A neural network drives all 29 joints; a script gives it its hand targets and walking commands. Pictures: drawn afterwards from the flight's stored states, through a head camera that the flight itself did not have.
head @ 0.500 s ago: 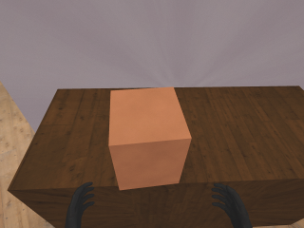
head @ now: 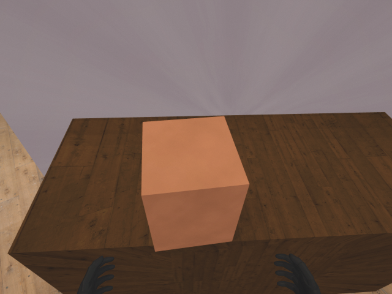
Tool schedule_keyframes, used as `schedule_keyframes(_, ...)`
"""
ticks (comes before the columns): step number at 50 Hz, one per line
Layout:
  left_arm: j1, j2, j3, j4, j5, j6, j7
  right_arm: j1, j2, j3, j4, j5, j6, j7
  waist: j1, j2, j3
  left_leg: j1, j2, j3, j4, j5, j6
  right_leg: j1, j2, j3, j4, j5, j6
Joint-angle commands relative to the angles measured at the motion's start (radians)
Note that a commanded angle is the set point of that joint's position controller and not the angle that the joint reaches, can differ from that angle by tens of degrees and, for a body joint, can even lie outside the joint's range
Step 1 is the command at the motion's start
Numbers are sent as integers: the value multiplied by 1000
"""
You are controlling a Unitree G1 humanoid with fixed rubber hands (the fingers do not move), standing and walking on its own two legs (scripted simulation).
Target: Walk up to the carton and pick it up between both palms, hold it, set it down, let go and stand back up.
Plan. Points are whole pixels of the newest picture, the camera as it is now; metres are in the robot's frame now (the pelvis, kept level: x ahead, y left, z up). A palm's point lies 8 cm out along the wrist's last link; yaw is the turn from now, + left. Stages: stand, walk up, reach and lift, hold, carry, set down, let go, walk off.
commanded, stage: set down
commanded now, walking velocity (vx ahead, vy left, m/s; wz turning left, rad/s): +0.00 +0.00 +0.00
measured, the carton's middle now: (189, 184) +0.39 +0.04 -0.01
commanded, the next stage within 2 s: let go in 0.62 s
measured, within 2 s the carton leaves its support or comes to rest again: neither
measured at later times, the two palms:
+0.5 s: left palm out of the picture +0.14 +0.24 -0.08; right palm out of the picture +0.15 -0.21 -0.08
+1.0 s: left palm out of the picture +0.15 +0.23 -0.08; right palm out of the picture +0.15 -0.22 -0.08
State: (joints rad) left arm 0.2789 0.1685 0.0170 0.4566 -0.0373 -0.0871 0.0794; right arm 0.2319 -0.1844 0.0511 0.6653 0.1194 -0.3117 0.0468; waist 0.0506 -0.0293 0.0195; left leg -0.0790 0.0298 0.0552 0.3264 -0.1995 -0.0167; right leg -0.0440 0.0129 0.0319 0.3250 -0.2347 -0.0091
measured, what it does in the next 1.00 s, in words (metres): stands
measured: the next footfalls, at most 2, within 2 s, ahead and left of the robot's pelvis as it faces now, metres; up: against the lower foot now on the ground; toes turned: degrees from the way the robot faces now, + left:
none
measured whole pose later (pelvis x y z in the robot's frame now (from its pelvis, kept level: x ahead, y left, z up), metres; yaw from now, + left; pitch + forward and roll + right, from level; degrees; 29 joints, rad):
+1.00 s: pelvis -0.01 +0.00 +0.00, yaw +0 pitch -3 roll +0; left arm 0.19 0.20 0.01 0.53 0.00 0.11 0.01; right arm 0.17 -0.18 -0.04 0.77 -0.02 -0.22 0.02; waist 0.01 -0.02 0.04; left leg -0.11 0.03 0.05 0.39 -0.22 -0.01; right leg -0.07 0.01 0.02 0.37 -0.25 0.00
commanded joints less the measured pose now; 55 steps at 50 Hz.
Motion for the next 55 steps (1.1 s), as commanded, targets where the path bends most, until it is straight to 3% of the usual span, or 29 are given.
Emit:
schedule_keyframes(1,-69,75,25,-135,9,-4,-10,-67,-99,-44,-111,-17,-20,-9,-9,28,-61,174,-35,16,31,327,-22,-160,4,-18,-89,161,-20)
schedule_keyframes(9,-60,91,43,-103,27,60,-44,-76,-108,-61,-82,-59,-1,-23,-8,9,-45,192,-31,9,37,359,-23,-174,14,-40,-96,184,-13)
schedule_keyframes(14,-117,106,36,-88,32,97,-45,-100,-94,-78,-53,-86,34,-25,-21,40,-32,159,-30,17,30,267,-19,-180,6,-40,-91,114,-12)
schedule_keyframes(17,-144,123,33,-119,19,104,-41,-108,-81,-89,-78,-94,40,-30,-23,43,-53,139,-33,20,30,238,-16,-177,-1,-40,-77,125,-4)
schedule_keyframes(25,-168,133,25,-75,26,162,-53,-126,-86,-114,-34,-129,70,-37,-37,47,-66,145,-28,15,41,214,-19,-187,2,-56,-52,131,-1)
schedule_keyframes(33,-163,132,38,-58,41,169,-65,-133,-94,-111,0,-133,51,-41,-33,34,-80,169,-32,12,66,296,-27,-171,10,-61,-38,225,7)
schedule_keyframes(40,-178,126,24,-50,28,171,-71,-146,-105,-123,-25,-146,46,-38,-37,6,-63,152,-31,13,55,233,-21,-179,11,-63,-38,198,7)
schedule_keyframes(46,-185,130,30,-66,35,167,-60,-139,-103,-119,-20,-134,53,-32,-29,29,-67,132,-32,14,57,233,-26,-161,8,-55,-24,212,2)
schedule_keyframes(52,-181,130,25,-84,32,168,-61,-137,-107,-124,-20,-133,54,-32,-44,40,-71,139,-35,12,66,230,-30,-166,5,-54,-22,226,4)
schedule_keyframes(55,-196,138,26,-93,30,169,-57,-141,-107,-133,-27,-140,57,-31,-39,42,-64,121,-35,14,55,187,-29,-175,6,-56,-27,172,1)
